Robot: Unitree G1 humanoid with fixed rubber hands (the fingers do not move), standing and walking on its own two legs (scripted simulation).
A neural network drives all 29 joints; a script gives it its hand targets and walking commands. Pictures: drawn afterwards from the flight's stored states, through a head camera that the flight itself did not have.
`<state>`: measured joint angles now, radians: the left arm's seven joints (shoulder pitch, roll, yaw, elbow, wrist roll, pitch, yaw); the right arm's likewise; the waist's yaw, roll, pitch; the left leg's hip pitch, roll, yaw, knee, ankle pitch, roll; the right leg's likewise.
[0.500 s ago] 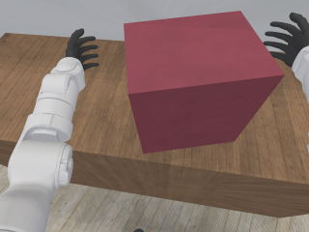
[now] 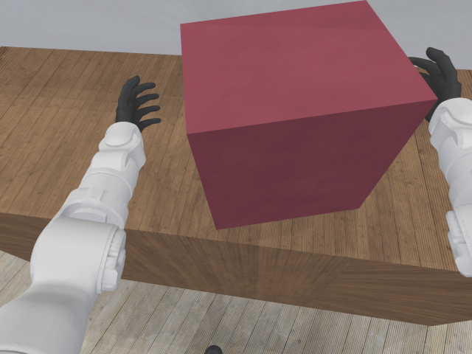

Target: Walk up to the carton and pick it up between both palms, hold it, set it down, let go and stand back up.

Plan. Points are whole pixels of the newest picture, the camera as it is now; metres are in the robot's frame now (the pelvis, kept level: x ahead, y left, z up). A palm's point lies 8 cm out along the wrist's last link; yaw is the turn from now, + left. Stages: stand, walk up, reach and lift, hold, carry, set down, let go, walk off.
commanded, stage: reach and lift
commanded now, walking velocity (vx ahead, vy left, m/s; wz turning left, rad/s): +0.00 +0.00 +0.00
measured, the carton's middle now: (282, 129) +0.50 +0.03 +0.06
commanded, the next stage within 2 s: none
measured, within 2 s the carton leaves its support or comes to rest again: neither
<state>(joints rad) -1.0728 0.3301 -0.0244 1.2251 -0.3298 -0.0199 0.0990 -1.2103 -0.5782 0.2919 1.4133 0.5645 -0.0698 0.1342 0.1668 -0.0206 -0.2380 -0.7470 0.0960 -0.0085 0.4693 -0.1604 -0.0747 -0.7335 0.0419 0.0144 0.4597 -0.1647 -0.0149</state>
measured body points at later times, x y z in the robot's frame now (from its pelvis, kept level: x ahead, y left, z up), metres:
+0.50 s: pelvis +0.00 +0.00 +0.00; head +0.12 -0.01 +0.43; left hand +0.47 +0.25 +0.09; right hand +0.55 -0.18 +0.11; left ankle +0.01 +0.16 -0.73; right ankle +0.01 -0.11 -0.73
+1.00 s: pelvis +0.00 +0.01 +0.00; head +0.11 +0.00 +0.44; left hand +0.47 +0.24 +0.10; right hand +0.54 -0.17 +0.11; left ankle +0.01 +0.16 -0.73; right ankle +0.01 -0.11 -0.73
